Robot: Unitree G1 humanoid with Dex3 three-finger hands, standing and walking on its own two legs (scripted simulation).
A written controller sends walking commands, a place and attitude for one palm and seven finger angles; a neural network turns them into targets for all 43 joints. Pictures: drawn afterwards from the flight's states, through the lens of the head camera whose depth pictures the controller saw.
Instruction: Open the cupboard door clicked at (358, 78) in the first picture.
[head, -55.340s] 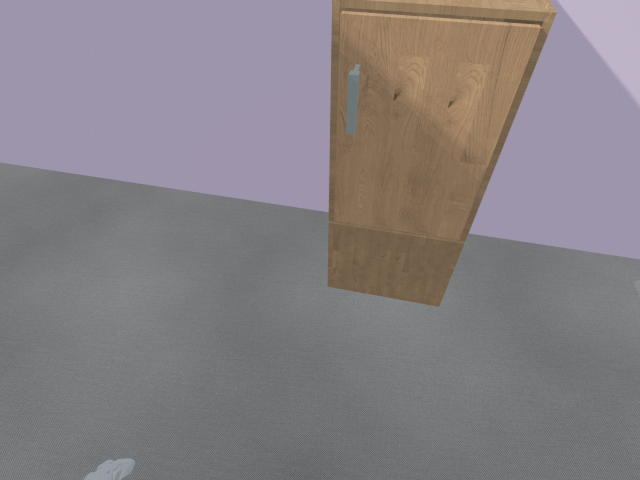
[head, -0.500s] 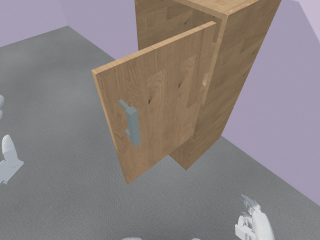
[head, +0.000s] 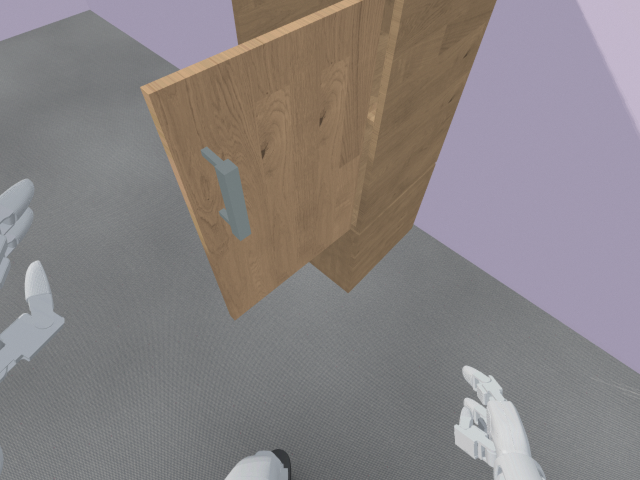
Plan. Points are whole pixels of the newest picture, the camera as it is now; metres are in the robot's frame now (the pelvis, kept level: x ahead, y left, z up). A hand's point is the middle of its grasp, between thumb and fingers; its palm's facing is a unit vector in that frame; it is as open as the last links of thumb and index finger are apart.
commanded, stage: step back with the hand held close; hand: left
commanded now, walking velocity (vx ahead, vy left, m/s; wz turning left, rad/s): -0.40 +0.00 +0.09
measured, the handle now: (226, 195) +0.46 +0.18 +0.05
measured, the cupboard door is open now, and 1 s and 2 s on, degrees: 86 86 86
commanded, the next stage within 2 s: stop stepping back and stand still in 0.20 s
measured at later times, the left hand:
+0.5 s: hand out of the picture +0.04 +0.24 +0.17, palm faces +0.46 -0.72 -0.51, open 7.4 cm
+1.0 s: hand out of the picture -0.01 +0.22 +0.18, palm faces +0.49 -0.72 -0.49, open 7.4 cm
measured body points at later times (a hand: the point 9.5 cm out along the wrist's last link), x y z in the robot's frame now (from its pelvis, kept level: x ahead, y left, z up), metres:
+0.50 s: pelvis -0.13 -0.04 +0.00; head -0.12 -0.03 +0.45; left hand +0.01 +0.27 +0.19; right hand +0.05 -0.25 -0.08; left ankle -0.02 +0.08 -0.72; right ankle -0.15 -0.14 -0.74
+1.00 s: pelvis -0.19 -0.05 -0.01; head -0.20 -0.06 +0.44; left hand -0.04 +0.26 +0.20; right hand -0.03 -0.28 -0.11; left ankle -0.22 +0.08 -0.69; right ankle -0.14 -0.11 -0.73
